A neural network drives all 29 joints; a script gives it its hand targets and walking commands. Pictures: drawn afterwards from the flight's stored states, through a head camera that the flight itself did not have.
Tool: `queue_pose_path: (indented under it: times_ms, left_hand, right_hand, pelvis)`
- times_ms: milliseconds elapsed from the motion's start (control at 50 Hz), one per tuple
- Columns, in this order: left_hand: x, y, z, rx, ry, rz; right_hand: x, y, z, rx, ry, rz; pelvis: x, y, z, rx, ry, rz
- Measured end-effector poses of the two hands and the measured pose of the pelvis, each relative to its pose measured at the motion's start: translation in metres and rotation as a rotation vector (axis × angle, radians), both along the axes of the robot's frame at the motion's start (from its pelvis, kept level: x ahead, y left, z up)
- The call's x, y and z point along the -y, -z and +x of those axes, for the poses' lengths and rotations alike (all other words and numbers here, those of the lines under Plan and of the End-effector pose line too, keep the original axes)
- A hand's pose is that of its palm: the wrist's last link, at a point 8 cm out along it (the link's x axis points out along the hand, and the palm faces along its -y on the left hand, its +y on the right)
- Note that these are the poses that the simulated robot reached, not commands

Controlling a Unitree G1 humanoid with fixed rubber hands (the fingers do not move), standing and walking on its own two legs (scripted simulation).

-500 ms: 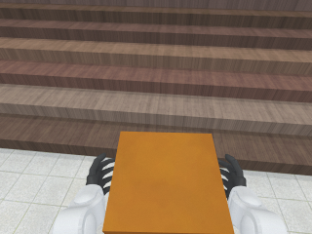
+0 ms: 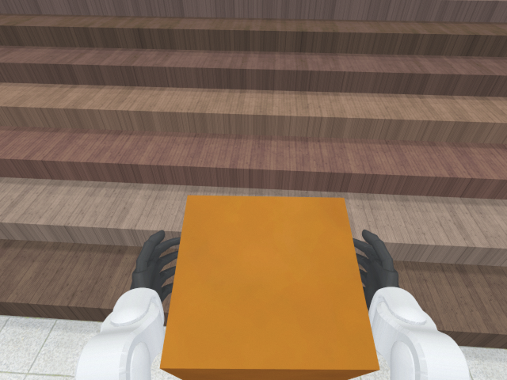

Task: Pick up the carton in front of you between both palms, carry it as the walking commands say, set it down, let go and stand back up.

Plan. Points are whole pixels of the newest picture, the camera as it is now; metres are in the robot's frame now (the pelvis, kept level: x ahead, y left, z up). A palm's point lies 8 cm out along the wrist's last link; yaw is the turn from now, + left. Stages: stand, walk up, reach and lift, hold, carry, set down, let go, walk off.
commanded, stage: carry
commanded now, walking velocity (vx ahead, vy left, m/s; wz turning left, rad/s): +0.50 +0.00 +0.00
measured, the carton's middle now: (262, 300) +0.25 +0.00 +0.05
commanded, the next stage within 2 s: none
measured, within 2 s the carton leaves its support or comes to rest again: neither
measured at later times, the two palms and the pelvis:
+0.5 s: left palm (200, 107) +0.67 +0.13 +0.15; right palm (335, 106) +0.67 -0.18 +0.15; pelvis +0.32 -0.02 +0.00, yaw -1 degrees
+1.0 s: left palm (207, 46) +0.99 +0.14 +0.18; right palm (307, 41) +1.04 -0.17 +0.18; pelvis +0.68 -0.07 +0.08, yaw +0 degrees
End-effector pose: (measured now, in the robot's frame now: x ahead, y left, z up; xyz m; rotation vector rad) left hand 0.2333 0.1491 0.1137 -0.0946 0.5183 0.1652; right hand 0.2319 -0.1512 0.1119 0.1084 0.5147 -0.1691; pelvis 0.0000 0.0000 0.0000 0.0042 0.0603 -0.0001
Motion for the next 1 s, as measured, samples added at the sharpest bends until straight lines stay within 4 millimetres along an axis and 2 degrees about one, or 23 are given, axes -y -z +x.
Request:
queue_pose_path:
  times_ms: [60, 120, 240, 360, 440, 520, 560, 660, 740, 820, 900, 940, 1000]
  left_hand:
    - [0.013, -0.001, 0.06, 0.034, -0.019, 0.031]
    - [0.019, -0.004, 0.108, -0.006, -0.052, 0.021]
    - [0.022, -0.031, 0.203, 0.015, -0.089, -0.004]
    - [0.027, -0.051, 0.312, 0.046, -0.06, 0.001]
    - [0.025, -0.047, 0.387, 0.033, -0.05, -0.006]
    - [0.018, -0.029, 0.459, 0.015, -0.043, -0.038]
    - [0.016, -0.019, 0.492, 0.005, -0.028, -0.041]
    - [0.028, 0.003, 0.55, -0.064, -0.013, -0.107]
    - [0.038, 0.0, 0.596, -0.027, -0.027, -0.137]
    - [0.04, -0.016, 0.657, 0.035, -0.068, -0.105]
    - [0.024, -0.035, 0.71, 0.017, -0.161, -0.058]
    - [0.017, -0.046, 0.728, 0.0, -0.181, -0.069]
    - [0.008, -0.07, 0.753, -0.039, -0.237, -0.06]
  right_hand:
    - [0.015, 0.007, 0.064, 0.033, -0.003, 0.008]
    - [0.022, 0.006, 0.121, -0.006, -0.017, -0.006]
    - [0.025, -0.021, 0.223, 0.006, 0.01, 0.063]
    - [0.033, -0.045, 0.319, 0.038, 0.057, 0.028]
    - [0.033, -0.044, 0.386, 0.028, 0.084, 0.014]
    - [0.025, -0.037, 0.453, 0.016, 0.101, 0.0]
    - [0.023, -0.029, 0.481, 0.007, 0.112, 0.01]
    - [0.03, -0.008, 0.524, -0.053, 0.141, 0.053]
    - [0.041, -0.014, 0.57, -0.01, 0.153, 0.058]
    - [0.045, -0.03, 0.644, 0.046, 0.098, 0.047]
    - [0.029, -0.039, 0.733, 0.018, -0.027, 0.03]
    - [0.021, -0.047, 0.77, -0.003, -0.06, 0.011]
    - [0.015, -0.068, 0.812, -0.046, -0.043, 0.018]
  pelvis:
    - [0.014, 0.015, 0.046, 0.011, -0.005, -0.018]
    - [0.024, 0.008, 0.076, 0.001, -0.012, -0.003]
    - [0.034, -0.013, 0.141, -0.02, -0.007, 0.013]
    - [0.032, -0.019, 0.218, -0.035, 0.007, 0.01]
    - [0.024, -0.011, 0.276, -0.04, 0.017, -0.004]
    - [0.013, 0.001, 0.339, -0.054, 0.012, 0.006]
    - [0.008, 0.004, 0.362, -0.058, 0.011, 0.016]
    - [0.008, -0.008, 0.419, -0.064, 0.0, -0.002]
    - [0.017, -0.013, 0.476, -0.056, -0.012, -0.018]
    - [0.033, -0.016, 0.544, -0.055, -0.019, -0.041]
    - [0.057, -0.033, 0.612, -0.076, -0.016, -0.054]
    - [0.064, -0.049, 0.636, -0.066, -0.008, -0.057]
    - [0.069, -0.083, 0.678, -0.064, -0.012, -0.056]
